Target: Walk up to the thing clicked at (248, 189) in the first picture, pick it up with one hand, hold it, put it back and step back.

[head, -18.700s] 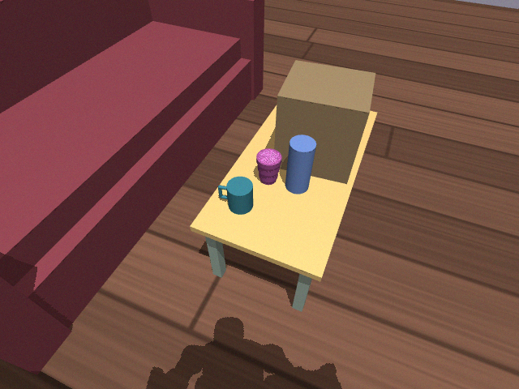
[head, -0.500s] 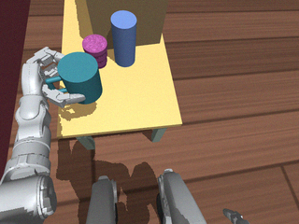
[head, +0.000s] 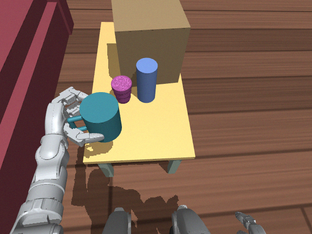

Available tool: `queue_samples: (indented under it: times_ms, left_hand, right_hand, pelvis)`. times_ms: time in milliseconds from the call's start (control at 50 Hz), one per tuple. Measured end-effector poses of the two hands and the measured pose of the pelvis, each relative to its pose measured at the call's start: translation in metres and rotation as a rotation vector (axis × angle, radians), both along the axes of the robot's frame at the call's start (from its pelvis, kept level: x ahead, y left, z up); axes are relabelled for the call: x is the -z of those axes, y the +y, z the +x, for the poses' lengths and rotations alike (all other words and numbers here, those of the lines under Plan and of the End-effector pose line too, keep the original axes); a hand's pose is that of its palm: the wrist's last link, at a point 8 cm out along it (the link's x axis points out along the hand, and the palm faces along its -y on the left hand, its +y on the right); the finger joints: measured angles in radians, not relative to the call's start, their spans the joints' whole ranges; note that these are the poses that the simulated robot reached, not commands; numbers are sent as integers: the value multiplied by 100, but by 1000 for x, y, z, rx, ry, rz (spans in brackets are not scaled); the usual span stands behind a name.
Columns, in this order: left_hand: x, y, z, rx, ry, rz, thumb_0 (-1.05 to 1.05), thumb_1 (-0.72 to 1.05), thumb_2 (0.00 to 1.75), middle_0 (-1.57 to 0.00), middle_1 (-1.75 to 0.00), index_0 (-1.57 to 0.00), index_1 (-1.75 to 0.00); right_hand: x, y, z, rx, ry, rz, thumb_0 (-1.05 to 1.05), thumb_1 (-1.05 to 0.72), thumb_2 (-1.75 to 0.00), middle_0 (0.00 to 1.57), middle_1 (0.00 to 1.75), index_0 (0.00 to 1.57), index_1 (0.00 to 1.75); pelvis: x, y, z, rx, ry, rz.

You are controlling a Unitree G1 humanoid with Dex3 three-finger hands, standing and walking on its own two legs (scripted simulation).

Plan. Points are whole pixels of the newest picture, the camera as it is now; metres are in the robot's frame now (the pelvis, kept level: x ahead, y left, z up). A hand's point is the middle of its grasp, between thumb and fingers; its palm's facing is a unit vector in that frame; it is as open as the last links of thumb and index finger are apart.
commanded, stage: lift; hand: left
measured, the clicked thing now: (95, 119) +0.40 +0.14 +0.03
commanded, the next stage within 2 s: hold in 0.58 s
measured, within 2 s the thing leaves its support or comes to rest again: neither
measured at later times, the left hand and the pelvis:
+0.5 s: hand (82, 117) +0.38 +0.16 +0.07, palm faces +0.02 -1.00 -0.03, open 11.2 cm; pelvis +0.01 +0.00 +0.03, yaw +0 degrees
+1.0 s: hand (82, 118) +0.37 +0.16 +0.09, palm faces +0.00 -1.00 -0.03, open 11.2 cm; pelvis +0.02 -0.01 +0.04, yaw +0 degrees
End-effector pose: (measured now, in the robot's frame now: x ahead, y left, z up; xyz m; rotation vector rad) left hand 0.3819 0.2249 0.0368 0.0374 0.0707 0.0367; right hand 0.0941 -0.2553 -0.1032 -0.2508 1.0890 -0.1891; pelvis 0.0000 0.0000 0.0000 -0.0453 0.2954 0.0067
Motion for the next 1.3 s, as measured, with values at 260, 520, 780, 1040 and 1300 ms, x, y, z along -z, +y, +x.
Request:
queue_samples:
  times_ms: [260, 520, 780, 1040, 1300]
  left_hand:
    - [-23, -4, -13, 6, -14, -4, -3, -61, 72, -78, -125, -79, -125]
    - [-35, -9, -25, 11, -10, -12, -3, -61, 73, -77, -126, -78, -125]
    - [-49, -11, -31, 17, -30, -12, -3, -61, 73, -76, -127, -78, -126]
    - [-54, -14, -36, 27, -28, -15, -3, -61, 73, -77, -126, -79, -125]
    - [-65, -13, -40, 22, -46, -12, -3, -61, 73, -77, -126, -79, -125]
  right_hand:
    - [-18, 5, 12, -3, -33, 20, 1, -92, -90, 20, 30, 20, 30]
    - [-32, 3, 22, -1, -64, 28, 1, -91, -90, 20, 30, 20, 30]
    - [-41, 0, 31, -8, -88, 26, 1, -92, -90, 20, 30, 20, 30]
    - [-47, 0, 35, -11, -102, 28, 1, -92, -90, 20, 30, 20, 30]
    - [-51, 4, 38, -14, -121, 40, 1, -93, -90, 20, 30, 20, 30]
  pelvis:
    - [-19, -2, 9, 0, -56, 10]
    - [-32, -4, 15, 2, -98, 19]
    - [-40, -7, 19, -1, -130, 23]
    - [-45, -7, 21, -2, -150, 25]
    - [-49, -6, 21, -1, -172, 28]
